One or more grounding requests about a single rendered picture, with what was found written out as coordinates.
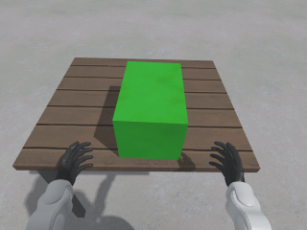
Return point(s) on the left robot hand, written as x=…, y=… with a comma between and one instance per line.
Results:
x=69, y=167

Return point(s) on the left robot forearm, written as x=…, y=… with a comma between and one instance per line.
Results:
x=53, y=207

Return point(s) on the table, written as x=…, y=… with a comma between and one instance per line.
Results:
x=82, y=109

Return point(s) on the right robot hand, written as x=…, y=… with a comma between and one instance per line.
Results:
x=232, y=168

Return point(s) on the carton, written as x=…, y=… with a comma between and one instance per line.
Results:
x=150, y=119

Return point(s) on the right robot forearm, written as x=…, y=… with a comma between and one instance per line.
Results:
x=244, y=208

